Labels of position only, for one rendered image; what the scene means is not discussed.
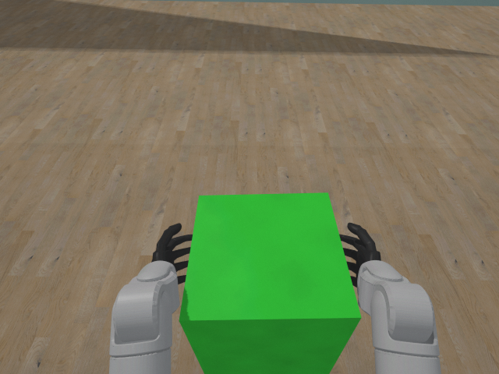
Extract right robot hand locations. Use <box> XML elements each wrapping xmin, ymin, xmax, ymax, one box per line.
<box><xmin>340</xmin><ymin>223</ymin><xmax>381</xmax><ymax>287</ymax></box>

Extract left robot hand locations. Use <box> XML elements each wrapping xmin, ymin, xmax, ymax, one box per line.
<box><xmin>151</xmin><ymin>223</ymin><xmax>193</xmax><ymax>284</ymax></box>

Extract left robot forearm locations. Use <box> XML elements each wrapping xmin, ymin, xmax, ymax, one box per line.
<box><xmin>109</xmin><ymin>261</ymin><xmax>180</xmax><ymax>374</ymax></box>

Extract right robot forearm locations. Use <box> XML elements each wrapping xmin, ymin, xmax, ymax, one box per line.
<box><xmin>357</xmin><ymin>260</ymin><xmax>441</xmax><ymax>374</ymax></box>

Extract carton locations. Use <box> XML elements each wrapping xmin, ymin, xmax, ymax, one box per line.
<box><xmin>179</xmin><ymin>192</ymin><xmax>362</xmax><ymax>374</ymax></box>

